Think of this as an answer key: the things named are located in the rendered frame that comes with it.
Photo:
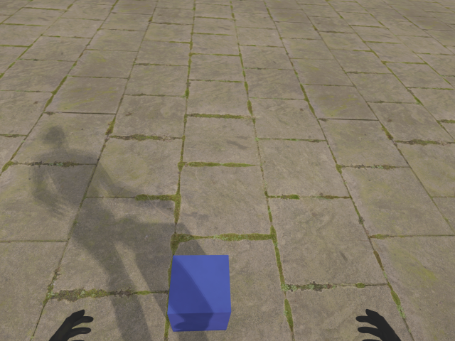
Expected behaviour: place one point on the carton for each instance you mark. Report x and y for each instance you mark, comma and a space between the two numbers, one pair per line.
199, 295

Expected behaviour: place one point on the robot left hand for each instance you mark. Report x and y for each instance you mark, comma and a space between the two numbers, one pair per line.
65, 331

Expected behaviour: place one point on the robot right hand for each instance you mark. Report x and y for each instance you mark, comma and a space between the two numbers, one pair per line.
383, 330

